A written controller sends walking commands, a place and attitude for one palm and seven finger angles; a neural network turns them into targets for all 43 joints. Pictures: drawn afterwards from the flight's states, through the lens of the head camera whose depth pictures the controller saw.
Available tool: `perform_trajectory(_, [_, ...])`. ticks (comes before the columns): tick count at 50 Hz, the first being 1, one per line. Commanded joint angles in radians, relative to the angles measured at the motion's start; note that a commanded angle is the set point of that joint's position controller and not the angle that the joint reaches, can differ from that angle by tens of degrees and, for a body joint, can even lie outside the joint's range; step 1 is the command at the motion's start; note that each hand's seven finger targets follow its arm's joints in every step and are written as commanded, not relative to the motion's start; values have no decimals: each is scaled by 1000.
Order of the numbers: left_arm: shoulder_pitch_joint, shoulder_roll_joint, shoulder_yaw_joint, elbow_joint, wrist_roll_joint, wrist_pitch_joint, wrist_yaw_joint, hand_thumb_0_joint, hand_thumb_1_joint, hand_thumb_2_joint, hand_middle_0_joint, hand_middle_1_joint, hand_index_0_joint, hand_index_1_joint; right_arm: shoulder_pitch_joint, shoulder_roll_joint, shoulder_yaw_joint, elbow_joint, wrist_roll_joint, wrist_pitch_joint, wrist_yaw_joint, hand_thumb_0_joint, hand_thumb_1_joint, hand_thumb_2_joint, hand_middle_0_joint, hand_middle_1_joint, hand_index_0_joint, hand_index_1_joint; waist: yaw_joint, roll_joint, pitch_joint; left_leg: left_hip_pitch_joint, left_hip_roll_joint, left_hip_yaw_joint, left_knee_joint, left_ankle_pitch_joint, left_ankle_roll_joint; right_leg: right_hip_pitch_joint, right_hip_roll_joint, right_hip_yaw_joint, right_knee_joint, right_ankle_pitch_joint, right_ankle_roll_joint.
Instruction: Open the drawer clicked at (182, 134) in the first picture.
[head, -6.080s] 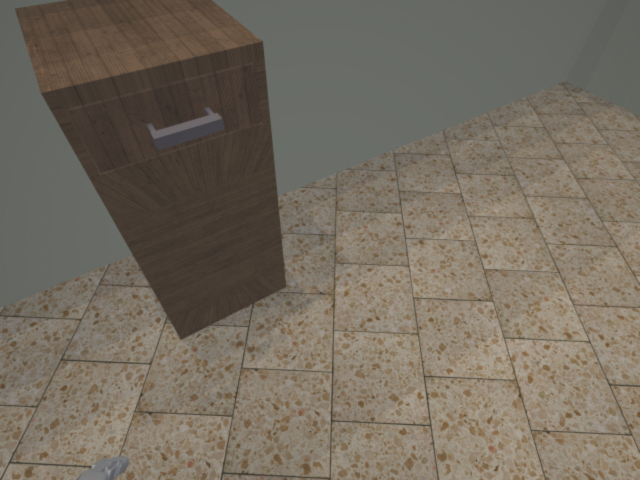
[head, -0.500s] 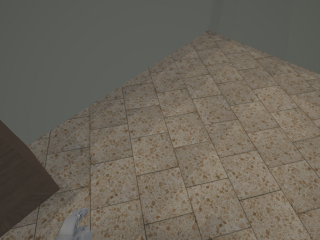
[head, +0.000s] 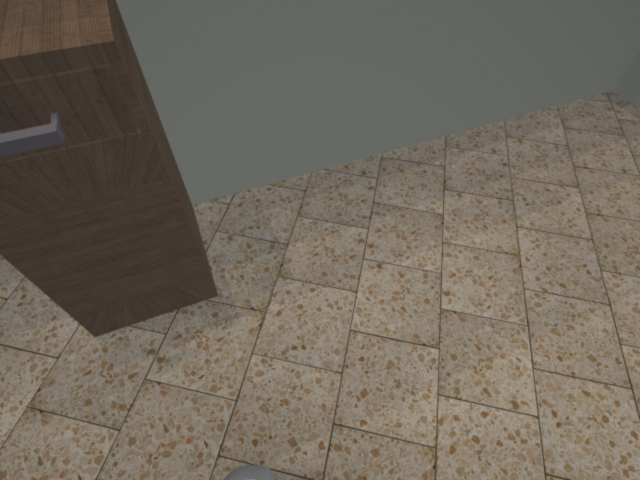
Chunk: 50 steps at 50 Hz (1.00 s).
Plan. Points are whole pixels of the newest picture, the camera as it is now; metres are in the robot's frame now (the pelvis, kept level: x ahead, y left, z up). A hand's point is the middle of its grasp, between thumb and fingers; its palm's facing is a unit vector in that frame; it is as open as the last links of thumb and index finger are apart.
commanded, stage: turn to face it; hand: left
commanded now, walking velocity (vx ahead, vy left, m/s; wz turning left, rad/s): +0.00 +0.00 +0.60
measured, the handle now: (17, 133) +0.61 +0.58 +0.03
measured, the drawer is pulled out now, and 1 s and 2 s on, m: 0.00 0.00 0.00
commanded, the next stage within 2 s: take the last steps up to it in 0.68 s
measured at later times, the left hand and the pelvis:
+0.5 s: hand out of the picture +0.07 +0.25 -0.14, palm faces +0.27 -0.93 -0.26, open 7.4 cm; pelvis +0.00 +0.02 +0.01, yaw +15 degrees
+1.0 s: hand out of the picture -0.11 +0.19 -0.17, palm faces +0.51 -0.83 -0.21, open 7.4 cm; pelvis -0.02 +0.01 +0.01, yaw +26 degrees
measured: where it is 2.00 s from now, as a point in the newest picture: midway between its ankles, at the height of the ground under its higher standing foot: (269, 455)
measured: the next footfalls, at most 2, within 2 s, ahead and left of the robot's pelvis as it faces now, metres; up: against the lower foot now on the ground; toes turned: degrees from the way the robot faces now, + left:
left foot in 0.04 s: +0.04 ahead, +0.13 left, +0.00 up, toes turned +6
right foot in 0.58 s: +0.08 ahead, -0.09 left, +0.00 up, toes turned +15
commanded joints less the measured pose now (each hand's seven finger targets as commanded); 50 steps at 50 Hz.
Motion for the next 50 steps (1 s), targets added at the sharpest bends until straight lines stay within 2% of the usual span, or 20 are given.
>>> perform_trajectory(1, [10, 217, 62, -62, -14, -12, 8, 0, 900, 900, -200, -300, -200, -300, 85, -101, -19, -71, 3, -55, 1, 0, -900, -900, 200, 300, 200, 300, -52, -60, -208, 262, 5, 13, -390, 304, 37, 5, -159, 63, 161, 462, -43])
perform_trajectory(2, [17, 150, 53, -98, -23, -8, 0, 0, 900, 900, -200, -300, -200, -300, 141, -224, -49, -70, -3, -67, -6, 0, -900, -900, 200, 300, 200, 300, -87, 264, -255, 468, 277, -330, -411, 680, 143, -305, -17, 32, 395, -83, 42])
perform_trajectory(3, [-35, 120, 33, -127, -16, 1, 5, 0, 900, 900, -200, -300, -200, -300, 206, -282, -60, -48, 8, -59, -14, 0, -900, -900, 200, 300, 200, 300, -111, 327, -277, 467, 392, -435, -381, 1009, 245, -398, 30, 130, 524, -358, 60])
perform_trajectory(4, [-67, 140, 38, -125, -11, 9, 7, 0, 900, 900, -200, -300, -200, -300, 201, -254, -54, -40, 3, -55, -21, 0, -900, -900, 200, 300, 200, 300, -109, 216, -244, 416, 389, -356, -370, 968, 272, -391, 5, 178, 594, -305, 45])
perform_trajectory(5, [-89, 130, 41, -112, -10, 13, 10, 0, 900, 900, -200, -300, -200, -300, 167, -214, -44, -44, 0, -61, -33, 0, -900, -900, 200, 300, 200, 300, -103, 278, -218, 365, 313, -336, -380, 920, 247, -402, 4, 204, 615, -241, 50])
perform_trajectory(9, [-48, 147, 50, -70, -11, 7, -6, 0, 900, 900, -200, -300, -200, -300, 27, -146, -17, -91, -2, -69, -39, 0, -900, -900, 200, 300, 200, 300, -35, 165, -140, 264, 186, -239, -405, 768, 203, -364, 32, 213, 623, -63, 63])
perform_trajectory(13, [-63, 141, 48, -76, -12, 6, -1, 0, 900, 900, -200, -300, -200, -300, 65, -140, -19, -86, -1, -73, -39, 0, -900, -900, 200, 300, 200, 300, -41, 125, -152, 285, 178, -282, -420, 740, 219, -351, 48, 225, 560, -36, 75])
perform_trajectory(21, [-153, 114, 34, -123, -19, 1, 7, 0, 900, 900, -200, -300, -200, -300, 104, -130, -26, -72, -10, -62, -38, 0, -900, -900, 200, 300, 200, 300, -63, 166, -130, 232, 178, -414, -410, 657, 258, -269, 93, 232, 316, -108, 63])
perform_trajectory(26, [-57, 108, 31, -97, -27, -12, 13, 0, 900, 900, -200, -300, -200, -300, 61, -116, -25, -73, -7, -55, -35, 0, -900, -900, 200, 300, 200, 300, -12, 154, -141, 84, 126, -423, -352, 602, 218, -22, 140, 210, 31, 25, 35])
perform_trajectory(27, [-14, 113, 34, -87, -27, -21, 15, 0, 900, 900, -200, -300, -200, -300, 59, -103, -22, -73, -1, -56, -35, 0, -900, -900, 200, 300, 200, 300, 10, 118, -166, 31, 99, -409, -306, 523, 187, 85, 122, 218, -113, 128, 31])
perform_trajectory(28, [12, 159, 41, -79, -18, -33, 20, 0, 900, 900, -200, -300, -200, -300, 81, -57, -17, -71, 8, -59, -30, 0, -900, -900, 200, 300, 200, 300, 17, -13, -186, -74, 34, -348, -209, 336, 128, 216, 13, 318, -227, 181, 7])
perform_trajectory(29, [26, 244, 58, -81, -3, -42, 26, 0, 900, 900, -200, -300, -200, -300, 94, 3, -7, -91, 12, -61, -28, 0, -900, -900, 200, 300, 200, 300, 18, -276, -187, -225, -119, -151, 10, -57, 49, 272, -246, 579, -268, 310, -101])
perform_trajectory(30, [27, 255, 53, -90, -9, -35, 23, 0, 900, 900, -200, -300, -200, -300, 90, -41, -23, -92, 2, -50, -34, 0, -900, -900, 200, 300, 200, 300, 19, -222, -178, -197, -105, -150, 194, -190, 42, 132, -338, 602, -273, 375, -191])
perform_trajectory(31, [-25, 216, 49, -101, -12, -30, 27, 0, 900, 900, -200, -300, -200, -300, 95, -51, -29, -77, -3, -35, -30, 0, -900, -900, 200, 300, 200, 300, -5, -118, -133, -169, -84, -169, 313, -129, 42, 32, -298, 533, -292, 283, -206])
perform_trajectory(33, [-113, 168, 40, -108, -14, -30, 23, 0, 900, 900, -200, -300, -200, -300, 114, -41, -30, -29, -7, -17, -18, 0, -900, -900, 200, 300, 200, 300, -41, -131, -53, -168, -51, -138, 427, -15, 36, -69, -179, 422, -312, 115, -160])
perform_trajectory(35, [-115, 135, 29, -102, -14, -35, 17, 0, 900, 900, -200, -300, -200, -300, 140, -27, -27, -9, -9, -13, -12, 0, -900, -900, 200, 300, 200, 300, -51, -132, -29, -164, -41, -112, 457, 70, 25, -96, -126, 322, -314, 99, -129])
perform_trajectory(40, [-12, 141, 36, -50, -6, -40, 20, 0, 900, 900, -200, -300, -200, -300, 95, -10, -13, -2, -8, -18, -13, 0, -900, -900, 200, 300, 200, 300, -4, -148, -58, -156, -12, -69, 294, 46, 3, 13, -144, 305, -313, 96, -151])
perform_trajectory(46, [87, 180, 53, 31, 8, -52, 7, 0, 900, 900, -200, -300, -200, -300, 24, 22, 6, -21, -5, -52, 2, 0, -900, -900, 200, 300, 200, 300, 48, -173, -56, -56, 10, 16, -51, -68, 34, 46, -198, 356, -361, -142, -171])
perform_trajectory(48, [73, 180, 53, 45, 6, -50, 3, 0, 900, 900, -200, -300, -200, -300, 100, 35, 13, 5, -4, -69, -2, 0, -900, -900, 200, 300, 200, 300, 15, -165, -81, 83, -10, 54, -205, -12, 48, -10, -163, 305, -316, -152, -149])
perform_trajectory(50, [41, 145, 45, 53, -11, -40, -4, 0, 900, 900, -200, -300, -200, -300, 239, 13, 12, 59, -2, -88, -15, 0, -900, -900, 200, 300, 200, 300, -53, -31, -118, 351, -11, 46, -416, 98, 56, -177, -77, 195, -162, -199, -78])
